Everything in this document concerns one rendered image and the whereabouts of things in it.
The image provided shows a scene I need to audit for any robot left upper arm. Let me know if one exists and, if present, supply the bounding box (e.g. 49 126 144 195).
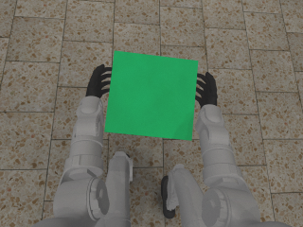
31 177 110 227

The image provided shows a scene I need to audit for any right robot hand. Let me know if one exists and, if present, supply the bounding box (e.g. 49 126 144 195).
195 72 218 109

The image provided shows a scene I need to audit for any robot left forearm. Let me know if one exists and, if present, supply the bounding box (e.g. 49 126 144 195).
53 96 104 216

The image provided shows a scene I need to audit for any robot right upper arm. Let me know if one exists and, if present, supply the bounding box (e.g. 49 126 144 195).
201 185 293 227

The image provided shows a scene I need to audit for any robot right forearm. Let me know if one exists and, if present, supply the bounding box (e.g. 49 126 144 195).
195 104 254 198

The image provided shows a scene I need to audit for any left robot hand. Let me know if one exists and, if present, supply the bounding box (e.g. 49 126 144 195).
85 64 113 98

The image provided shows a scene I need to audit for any robot right foot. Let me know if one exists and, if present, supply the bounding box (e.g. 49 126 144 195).
161 175 176 219

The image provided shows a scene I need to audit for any carton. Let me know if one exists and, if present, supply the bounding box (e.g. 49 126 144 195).
104 50 199 141

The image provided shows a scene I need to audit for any robot left shin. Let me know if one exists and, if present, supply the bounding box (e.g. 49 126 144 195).
108 151 129 167

